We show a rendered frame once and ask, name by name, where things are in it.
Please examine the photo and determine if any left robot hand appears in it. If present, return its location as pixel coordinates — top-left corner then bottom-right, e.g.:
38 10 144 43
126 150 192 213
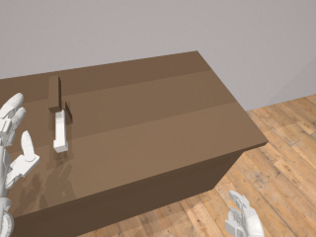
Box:
0 93 40 198

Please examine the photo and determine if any tap lever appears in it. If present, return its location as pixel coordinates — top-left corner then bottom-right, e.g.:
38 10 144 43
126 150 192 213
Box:
53 110 68 153

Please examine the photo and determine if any counter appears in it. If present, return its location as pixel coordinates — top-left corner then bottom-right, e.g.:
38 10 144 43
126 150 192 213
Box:
0 50 269 237

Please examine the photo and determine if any left robot forearm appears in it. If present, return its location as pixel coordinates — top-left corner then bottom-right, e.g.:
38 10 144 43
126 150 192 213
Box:
0 197 15 237

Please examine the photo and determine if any right robot hand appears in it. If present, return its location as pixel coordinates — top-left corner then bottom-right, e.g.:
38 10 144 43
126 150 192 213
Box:
225 190 265 237

